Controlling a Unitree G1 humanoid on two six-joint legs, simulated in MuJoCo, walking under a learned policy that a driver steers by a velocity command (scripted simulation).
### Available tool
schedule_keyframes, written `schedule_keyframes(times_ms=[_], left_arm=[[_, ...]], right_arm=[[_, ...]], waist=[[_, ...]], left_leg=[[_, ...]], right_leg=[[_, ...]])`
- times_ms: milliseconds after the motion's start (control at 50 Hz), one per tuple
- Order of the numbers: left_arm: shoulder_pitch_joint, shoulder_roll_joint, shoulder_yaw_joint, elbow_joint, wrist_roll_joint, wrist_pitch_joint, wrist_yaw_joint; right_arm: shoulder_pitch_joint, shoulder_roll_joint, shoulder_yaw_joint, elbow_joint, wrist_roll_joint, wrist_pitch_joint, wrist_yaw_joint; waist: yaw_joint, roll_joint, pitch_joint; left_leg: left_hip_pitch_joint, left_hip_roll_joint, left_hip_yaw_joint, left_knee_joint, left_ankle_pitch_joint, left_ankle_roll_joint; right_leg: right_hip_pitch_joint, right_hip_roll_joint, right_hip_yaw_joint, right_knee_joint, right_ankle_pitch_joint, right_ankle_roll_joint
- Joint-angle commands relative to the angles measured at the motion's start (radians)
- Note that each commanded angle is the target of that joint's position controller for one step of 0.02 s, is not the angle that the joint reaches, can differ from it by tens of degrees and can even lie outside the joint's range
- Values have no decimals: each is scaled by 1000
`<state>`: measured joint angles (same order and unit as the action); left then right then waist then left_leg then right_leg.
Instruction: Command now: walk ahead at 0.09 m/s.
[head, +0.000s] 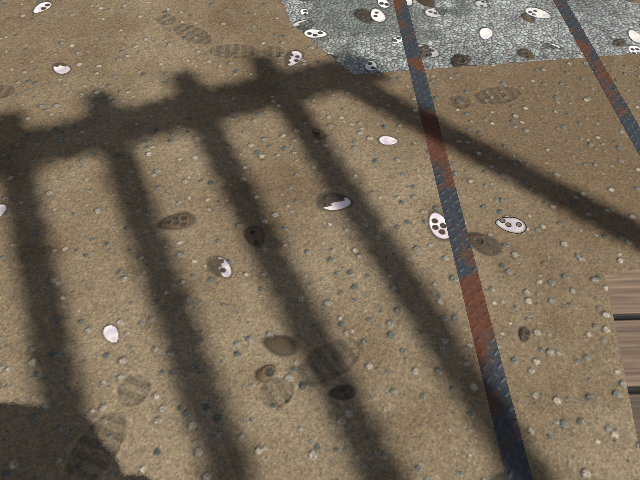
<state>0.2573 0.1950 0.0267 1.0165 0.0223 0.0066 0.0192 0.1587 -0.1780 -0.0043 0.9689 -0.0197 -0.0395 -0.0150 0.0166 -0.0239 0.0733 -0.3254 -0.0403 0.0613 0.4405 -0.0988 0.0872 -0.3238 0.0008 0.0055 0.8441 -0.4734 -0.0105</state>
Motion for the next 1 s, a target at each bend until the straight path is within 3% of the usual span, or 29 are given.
schedule_keyframes(times_ms=[20,80,120,140,160,180,200,260,380,1000], left_arm=[[159,35,5,38,-3,21,9],[134,35,0,53,0,25,11],[134,44,-3,62,11,18,12],[133,71,-3,57,20,8,14],[86,90,-3,58,1,1,13],[54,62,-12,55,-5,-10,12],[31,61,-14,53,-9,-21,12],[40,69,-10,61,-17,-30,16],[97,45,-15,88,-13,-23,15],[152,2,-30,141,-11,-23,26]], right_arm=[[25,-121,-25,-13,-3,-7,-4],[7,-133,-32,0,6,15,-2],[19,-120,-31,11,12,30,-1],[40,-110,-31,16,13,34,2],[64,-93,-32,18,24,40,6],[73,-86,-29,36,18,41,8],[97,-76,-28,50,11,37,9],[132,-86,-28,83,1,28,9],[130,-72,-20,114,8,27,-1],[165,-32,-9,194,9,34,-19]], waist=[[20,127,-142],[26,125,-114],[29,84,-58],[15,38,-30],[-28,-69,29],[-40,-85,33],[-56,-89,18],[-53,-26,-6],[-25,28,-2],[-27,21,13]], left_leg=[[32,242,-223,-182,130,113],[-43,225,-246,-215,-235,76],[-127,202,-254,-226,-412,9],[-138,176,-240,-195,-403,-26],[-56,100,-157,-166,-303,-45],[77,87,-135,-109,-176,-50],[156,90,-130,-83,-104,-48],[169,114,-155,-96,-71,-37],[121,122,-166,-128,-97,-40],[159,126,-155,-94,12,-37]], right_leg=[[124,-7,-9,-115,61,3],[193,-1,-30,-260,166,-14],[254,-27,3,-405,226,-37],[239,-98,87,-488,173,-53],[58,-129,150,-543,30,-70],[-39,-143,171,-603,-25,-61],[-74,-140,166,-623,-9,-45],[-3,-106,117,-590,111,-32],[70,-93,90,-551,178,-45],[113,-89,75,-533,290,-44]])
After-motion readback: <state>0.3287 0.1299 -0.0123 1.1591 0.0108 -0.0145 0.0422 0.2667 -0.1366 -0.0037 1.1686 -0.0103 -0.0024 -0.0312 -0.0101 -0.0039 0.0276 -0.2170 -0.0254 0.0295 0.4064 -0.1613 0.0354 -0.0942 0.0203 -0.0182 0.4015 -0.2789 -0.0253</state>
